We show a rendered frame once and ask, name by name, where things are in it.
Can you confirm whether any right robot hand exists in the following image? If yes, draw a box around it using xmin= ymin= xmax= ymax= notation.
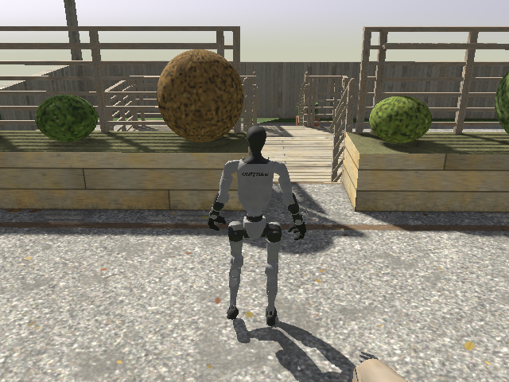
xmin=288 ymin=222 xmax=306 ymax=240

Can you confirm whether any robot left forearm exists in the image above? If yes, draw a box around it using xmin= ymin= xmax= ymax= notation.
xmin=209 ymin=191 xmax=224 ymax=220

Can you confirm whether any robot left shin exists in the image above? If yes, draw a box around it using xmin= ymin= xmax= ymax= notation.
xmin=229 ymin=255 xmax=241 ymax=309

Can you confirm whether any robot right shin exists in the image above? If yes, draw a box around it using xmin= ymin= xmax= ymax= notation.
xmin=266 ymin=263 xmax=278 ymax=315

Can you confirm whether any left robot hand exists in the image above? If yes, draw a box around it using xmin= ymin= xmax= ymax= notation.
xmin=208 ymin=216 xmax=226 ymax=231

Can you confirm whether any right robot upper arm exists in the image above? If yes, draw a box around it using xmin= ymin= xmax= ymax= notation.
xmin=272 ymin=161 xmax=295 ymax=205

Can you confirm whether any robot right forearm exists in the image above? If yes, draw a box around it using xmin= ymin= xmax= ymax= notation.
xmin=287 ymin=193 xmax=304 ymax=225

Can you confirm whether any robot shin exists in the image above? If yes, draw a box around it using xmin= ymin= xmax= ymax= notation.
xmin=229 ymin=255 xmax=241 ymax=309
xmin=266 ymin=263 xmax=278 ymax=315

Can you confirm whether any left robot upper arm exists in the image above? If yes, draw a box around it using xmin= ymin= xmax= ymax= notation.
xmin=216 ymin=160 xmax=239 ymax=204

